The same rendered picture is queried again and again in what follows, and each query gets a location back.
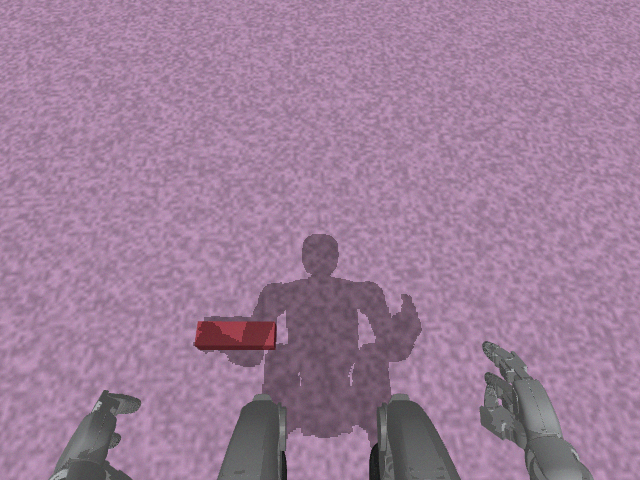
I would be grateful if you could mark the right robot arm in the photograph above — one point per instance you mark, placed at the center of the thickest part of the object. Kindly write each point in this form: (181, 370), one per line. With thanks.
(552, 458)

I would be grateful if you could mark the left robot arm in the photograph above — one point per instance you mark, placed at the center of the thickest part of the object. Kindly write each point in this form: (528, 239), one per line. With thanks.
(79, 470)

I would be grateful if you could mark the carton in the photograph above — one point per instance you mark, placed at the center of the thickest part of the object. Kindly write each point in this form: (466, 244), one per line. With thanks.
(236, 335)

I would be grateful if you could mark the right robot hand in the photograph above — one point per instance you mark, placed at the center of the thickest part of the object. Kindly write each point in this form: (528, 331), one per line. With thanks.
(526, 412)

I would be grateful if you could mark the left robot hand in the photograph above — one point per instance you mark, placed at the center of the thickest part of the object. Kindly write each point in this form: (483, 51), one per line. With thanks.
(96, 433)

